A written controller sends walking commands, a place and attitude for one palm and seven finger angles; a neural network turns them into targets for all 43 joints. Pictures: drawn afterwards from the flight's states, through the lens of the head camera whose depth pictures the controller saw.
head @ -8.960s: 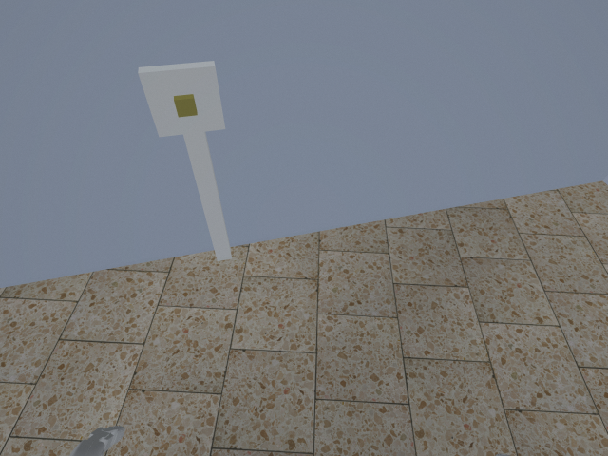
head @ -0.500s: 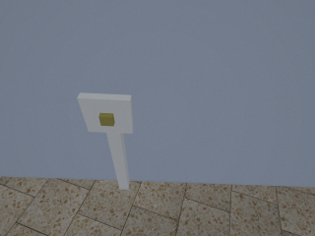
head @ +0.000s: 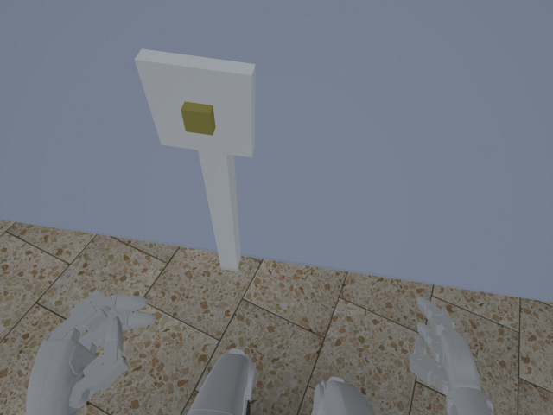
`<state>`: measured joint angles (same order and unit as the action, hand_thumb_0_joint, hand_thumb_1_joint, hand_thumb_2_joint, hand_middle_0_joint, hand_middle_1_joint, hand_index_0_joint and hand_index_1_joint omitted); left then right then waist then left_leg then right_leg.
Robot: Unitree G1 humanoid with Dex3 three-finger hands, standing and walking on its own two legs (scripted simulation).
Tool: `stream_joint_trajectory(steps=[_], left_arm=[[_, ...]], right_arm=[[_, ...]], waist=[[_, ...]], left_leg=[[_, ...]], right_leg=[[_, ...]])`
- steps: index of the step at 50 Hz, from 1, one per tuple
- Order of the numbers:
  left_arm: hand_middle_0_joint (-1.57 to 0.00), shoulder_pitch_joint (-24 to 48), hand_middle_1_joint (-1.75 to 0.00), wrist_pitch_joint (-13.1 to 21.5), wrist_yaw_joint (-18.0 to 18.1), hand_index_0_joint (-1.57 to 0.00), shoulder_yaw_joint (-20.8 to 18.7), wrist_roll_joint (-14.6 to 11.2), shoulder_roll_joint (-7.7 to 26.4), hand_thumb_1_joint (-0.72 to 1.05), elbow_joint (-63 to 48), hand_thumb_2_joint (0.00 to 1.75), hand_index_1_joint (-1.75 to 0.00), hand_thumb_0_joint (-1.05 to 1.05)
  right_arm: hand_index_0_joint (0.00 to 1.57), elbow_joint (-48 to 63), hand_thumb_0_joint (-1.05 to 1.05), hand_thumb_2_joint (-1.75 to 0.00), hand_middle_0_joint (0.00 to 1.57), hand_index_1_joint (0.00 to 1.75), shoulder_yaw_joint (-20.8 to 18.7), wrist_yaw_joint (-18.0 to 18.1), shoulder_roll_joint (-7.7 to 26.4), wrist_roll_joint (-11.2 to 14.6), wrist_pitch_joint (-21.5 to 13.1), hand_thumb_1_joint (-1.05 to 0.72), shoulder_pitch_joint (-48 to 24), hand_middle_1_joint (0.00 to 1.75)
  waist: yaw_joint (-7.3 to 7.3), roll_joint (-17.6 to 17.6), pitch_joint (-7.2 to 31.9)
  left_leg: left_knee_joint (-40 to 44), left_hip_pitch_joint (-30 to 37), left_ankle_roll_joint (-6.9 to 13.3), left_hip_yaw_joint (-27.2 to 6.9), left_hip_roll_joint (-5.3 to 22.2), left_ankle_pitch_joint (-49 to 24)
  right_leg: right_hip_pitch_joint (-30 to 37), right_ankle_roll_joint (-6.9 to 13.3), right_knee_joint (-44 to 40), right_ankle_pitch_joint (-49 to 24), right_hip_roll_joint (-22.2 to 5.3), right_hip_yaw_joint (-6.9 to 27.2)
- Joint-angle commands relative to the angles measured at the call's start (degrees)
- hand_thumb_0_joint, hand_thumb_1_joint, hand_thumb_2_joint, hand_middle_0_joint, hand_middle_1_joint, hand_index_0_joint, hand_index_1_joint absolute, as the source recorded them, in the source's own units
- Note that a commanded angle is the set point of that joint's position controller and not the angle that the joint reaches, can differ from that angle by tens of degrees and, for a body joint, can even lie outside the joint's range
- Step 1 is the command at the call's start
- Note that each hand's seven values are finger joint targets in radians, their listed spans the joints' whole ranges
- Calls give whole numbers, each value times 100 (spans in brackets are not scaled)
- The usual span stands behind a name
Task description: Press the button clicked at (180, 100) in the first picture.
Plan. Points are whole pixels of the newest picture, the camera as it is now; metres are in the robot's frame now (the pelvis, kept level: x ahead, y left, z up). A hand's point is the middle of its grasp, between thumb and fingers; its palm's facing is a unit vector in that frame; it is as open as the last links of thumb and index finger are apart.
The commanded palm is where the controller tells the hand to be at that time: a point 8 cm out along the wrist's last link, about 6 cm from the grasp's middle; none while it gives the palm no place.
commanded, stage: raise the hand and make a fist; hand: left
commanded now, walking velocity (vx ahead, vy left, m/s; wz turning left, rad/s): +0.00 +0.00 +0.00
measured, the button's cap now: (199, 117) +0.55 +0.21 +0.07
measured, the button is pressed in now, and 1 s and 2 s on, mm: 0 0 0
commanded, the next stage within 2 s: aim a knuckle at the button in 1.48 s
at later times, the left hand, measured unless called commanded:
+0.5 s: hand (147, 310) +0.23 +0.20 +0.04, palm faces -0.01 -1.00 -0.05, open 3.1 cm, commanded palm +0.20 +0.26 +0.06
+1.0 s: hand (133, 289) +0.24 +0.21 +0.07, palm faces +0.02 -1.00 -0.07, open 3.1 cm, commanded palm +0.22 +0.27 +0.07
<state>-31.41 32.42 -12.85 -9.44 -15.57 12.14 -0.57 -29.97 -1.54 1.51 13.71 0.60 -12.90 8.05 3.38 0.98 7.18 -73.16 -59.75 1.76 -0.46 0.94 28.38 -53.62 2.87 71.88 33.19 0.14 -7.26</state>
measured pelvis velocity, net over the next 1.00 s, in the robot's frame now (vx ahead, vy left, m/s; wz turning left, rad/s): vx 0.02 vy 0.01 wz -0.01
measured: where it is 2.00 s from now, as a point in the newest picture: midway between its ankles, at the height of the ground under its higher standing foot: outside the picture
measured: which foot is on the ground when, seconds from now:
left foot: down 0.00-1.00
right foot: down 0.00-1.00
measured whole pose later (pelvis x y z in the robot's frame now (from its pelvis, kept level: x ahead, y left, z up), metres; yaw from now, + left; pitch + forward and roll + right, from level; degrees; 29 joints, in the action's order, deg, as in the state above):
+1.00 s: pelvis +0.02 +0.01 +0.02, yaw -1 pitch +16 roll -4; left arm -23.3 25.7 -13.9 -10.9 -16.0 15.1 -1.8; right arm -29.9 0.9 3.2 12.7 1.3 -8.7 12.8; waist -0.2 -1.7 9.2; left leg -68.9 -57.4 2.4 -0.5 1.2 28.2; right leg -50.7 1.8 65.8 31.7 0.9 -6.9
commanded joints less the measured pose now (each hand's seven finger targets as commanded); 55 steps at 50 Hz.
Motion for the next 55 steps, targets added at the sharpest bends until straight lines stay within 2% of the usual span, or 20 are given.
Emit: stream_joint_trajectory(steps=[1, 3, 5, 7, 8, 10, 12, 16, 19, 22, 23, 27, 28, 31, 35, 37, 43, 49, 53, 55], left_arm=[[-94, 1218, -111, 473, -190, -94, 120, 70, 674, 90, -1807, 90, -111, 0], [-100, 858, -117, -36, -542, -100, 57, 8, 648, 90, -923, 90, -117, 0], [-105, 394, -123, -658, -825, -105, -298, -129, 803, 90, -520, 90, -123, 0], [-111, 82, -129, -1207, -920, -111, -776, -322, 1040, 90, -491, 90, -129, 0], [-113, 10, -132, -1341, -890, -113, -956, -435, 1054, 90, -770, 90, -132, 0], [-119, -81, -138, -1325, -651, -119, -1343, -577, 1115, 90, -1282, 90, -138, 0], [-124, -138, -144, -1009, -353, -124, -1461, -570, 1121, 90, -1438, 90, -144, 0], [-130, 104, -150, -225, -152, -130, -791, -277, 704, 90, -1330, 90, -150, 0], [-130, 271, -150, -69, -385, -130, -376, -173, 533, 90, -784, 90, -150, 0], [-130, 376, -150, -151, -659, -130, -438, -270, 749, 90, -745, 90, -150, 0], [-130, 426, -150, -155, -711, -130, -538, -314, 867, 90, -964, 90, -150, 0], [-130, 363, -150, -160, -440, -130, -1024, -412, 1225, 90, -1699, 90, -150, 0], [-130, 268, -150, -152, -343, -130, -954, -430, 1073, 90, -1805, 90, -150, 0], [-130, 243, -150, -222, -95, -130, -751, -309, 821, 90, -1491, 90, -150, 0], [-130, 507, -150, -560, -181, -130, -321, -92, 632, 90, -757, 90, -150, 0], [-130, 705, -150, -657, -284, -130, -278, -79, 710, 90, -692, 90, -150, 0], [-130, 1079, -150, -355, -200, -130, -718, -207, 1173, 90, -1615, 90, -150, 0], [-130, 924, -150, -403, -96, -130, -549, -133, 893, 90, -880, 90, -150, 0], [-130, 1082, -150, -721, -290, -130, -460, -133, 944, 90, -703, 90, -150, 0], [-130, 1168, -150, -714, -320, -130, -588, -183, 1098, 90, -1015, 90, -150, 0]], right_arm=[[20, 555, 0, -90, 20, 30, -162, 175, 733, -3, -328, -90, 138, 30], [20, 493, 0, -90, 20, 30, -168, 237, 733, 71, -296, -90, 165, 30], [20, 609, 0, -90, 20, 30, -210, 284, 745, 186, -206, -90, 108, 30], [20, 755, 0, -90, 20, 30, -239, 309, 691, 221, -127, -90, -31, 30], [20, 841, 0, -90, 20, 30, -243, 306, 628, 218, -74, -90, -7, 30], [20, 874, 0, -90, 20, 30, -270, 291, 470, 175, -17, -90, -35, 30], [20, 752, 0, -90, 20, 30, -263, 261, 351, 111, -17, -90, -41, 30], [20, 469, 0, -90, 20, 30, -287, 138, 398, 28, -60, -90, 85, 30], [20, 417, 0, -90, 20, 30, -296, 131, 570, 28, -86, -90, 151, 30], [20, 546, 0, -90, 20, 30, -299, 185, 716, 94, -133, -90, 160, 30], [20, 609, 0, -90, 20, 30, -306, 204, 734, 110, -150, -90, 158, 30], [20, 715, 0, -90, 20, 30, -305, 234, 645, 104, -126, -90, 144, 30], [20, 750, 0, -90, 20, 30, -296, 227, 588, 101, -104, -90, 130, 30], [20, 712, 0, -90, 20, 30, -269, 196, 579, 95, 19, -90, 107, 30], [20, 780, 0, -90, 20, 30, -203, 194, 714, 109, 158, -90, 129, 30], [20, 840, 0, -90, 20, 30, -173, 225, 759, 117, 151, -90, 168, 30], [20, 936, 0, -90, 20, 30, -108, 252, 707, 70, 66, -90, 204, 30], [20, 807, 0, -90, 20, 30, -103, 203, 736, 67, 129, -90, 227, 30], [20, 900, 0, -90, 20, 30, -108, 212, 822, 120, 171, -90, 275, 30], [20, 938, 0, -90, 20, 30, -122, 235, 824, 131, 137, -90, 288, 30]], waist=[[-769, -677, 1002], [-766, -239, 820], [-516, 83, 1177], [-165, 19, 1767], [-81, 29, 2055], [77, -2, 2428], [134, -35, 2225], [-265, -445, 1449], [-558, -237, 1113], [-513, -130, 1255], [-434, -309, 1507], [-137, -628, 2119], [-118, -637, 2136], [-248, -602, 1610], [-502, -294, 898], [-526, -190, 907], [-301, -645, 1597], [-427, -527, 1172], [-456, -344, 1217], [-381, -505, 1474]], left_leg=[[1039, 1142, 63, -488, 46, -38], [886, 797, 63, -425, 25, -175], [896, 708, 63, -282, -24, -486], [987, 894, 49, -218, -79, -1067], [1023, 1031, 38, -178, -79, -1365], [1050, 1258, 2, -206, -54, -1929], [1061, 1277, -37, -239, -17, -2162], [1022, 1387, -50, -233, 8, -2018], [902, 1151, -26, -285, 13, -1554], [939, 1043, 14, -287, 4, -1233], [983, 1178, 17, -254, -6, -1239], [1230, 1736, 2, -270, 3, -1713], [1282, 1835, -5, -257, -4, -1789], [1386, 1752, -33, -304, 12, -1527], [1487, 1328, -22, -384, 19, -645], [1506, 1294, 7, -402, 11, -494], [1604, 1861, -18, -416, 11, -939], [1623, 1643, -45, -433, 13, -686], [1687, 1564, -6, -400, -10, -607], [1700, 1752, -7, -379, -12, -840]], right_leg=[[-239, -99, -1416, -157, 182, 680], [-75, -138, -1593, -130, 183, 767], [485, -193, -1750, -327, 138, 877], [1202, -204, -1682, -1039, 109, 901], [1555, -249, -1666, -1499, 50, 919], [2000, -343, -1505, -2647, -16, 903], [1932, -294, -1348, -3065, 30, 810], [922, -244, -1243, -2571, 93, 607], [409, -239, -1286, -1897, 96, 605], [471, -193, -1436, -1295, 108, 717], [576, -189, -1465, -1257, 87, 756], [919, -115, -1332, -1635, 164, 566], [944, -123, -1332, -1714, 154, 525], [662, -131, -1385, -1439, 181, 371], [250, -160, -1574, -689, 185, 338], [296, -152, -1636, -565, 191, 386], [608, -86, -1573, -887, 194, 384], [379, -117, -1586, -760, 196, 307], [560, -140, -1720, -724, 180, 360], [728, -127, -1733, -895, 170, 390]])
